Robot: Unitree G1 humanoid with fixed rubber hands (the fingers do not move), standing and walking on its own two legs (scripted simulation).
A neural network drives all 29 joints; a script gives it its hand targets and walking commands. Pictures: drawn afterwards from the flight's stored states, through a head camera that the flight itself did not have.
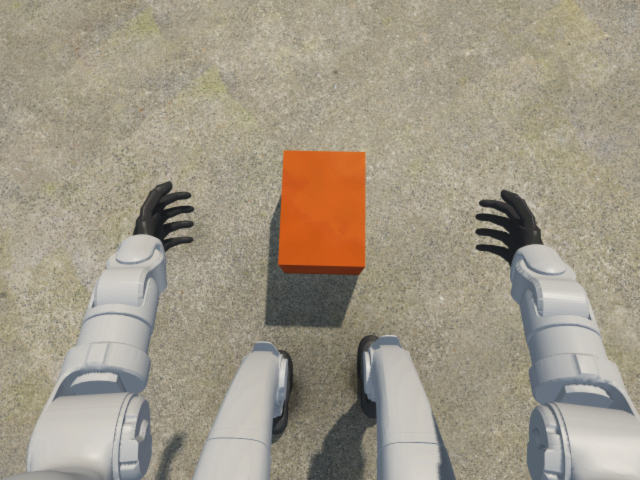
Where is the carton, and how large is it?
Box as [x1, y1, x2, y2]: [278, 150, 365, 274]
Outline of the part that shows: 284,150 278,264 284,272 358,274 364,267 365,152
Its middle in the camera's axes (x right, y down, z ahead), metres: +0.01 -0.07 +1.03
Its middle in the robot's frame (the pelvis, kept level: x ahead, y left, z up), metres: +0.55 +0.01 -0.61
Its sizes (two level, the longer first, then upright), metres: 0.292 0.207 0.166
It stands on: the floor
